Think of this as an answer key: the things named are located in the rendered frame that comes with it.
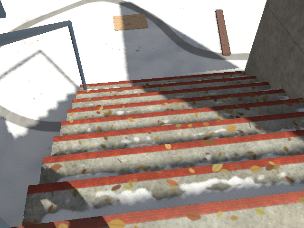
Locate stairs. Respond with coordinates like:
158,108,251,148
22,70,304,226

